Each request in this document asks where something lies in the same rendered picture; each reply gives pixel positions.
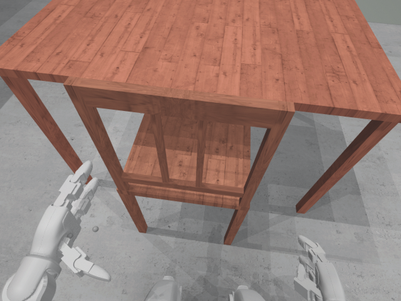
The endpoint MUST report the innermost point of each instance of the left robot thigh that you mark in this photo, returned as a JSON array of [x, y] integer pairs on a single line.
[[165, 290]]

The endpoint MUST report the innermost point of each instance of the table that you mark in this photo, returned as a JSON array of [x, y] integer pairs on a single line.
[[320, 54]]

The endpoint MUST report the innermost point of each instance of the right robot hand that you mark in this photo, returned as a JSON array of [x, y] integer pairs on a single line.
[[324, 283]]

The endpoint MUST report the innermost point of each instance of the robot left forearm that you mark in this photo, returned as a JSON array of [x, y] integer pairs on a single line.
[[35, 280]]

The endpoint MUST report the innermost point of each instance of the left robot hand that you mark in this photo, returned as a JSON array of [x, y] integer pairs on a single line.
[[63, 217]]

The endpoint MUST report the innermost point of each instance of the chair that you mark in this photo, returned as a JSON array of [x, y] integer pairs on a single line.
[[191, 147]]

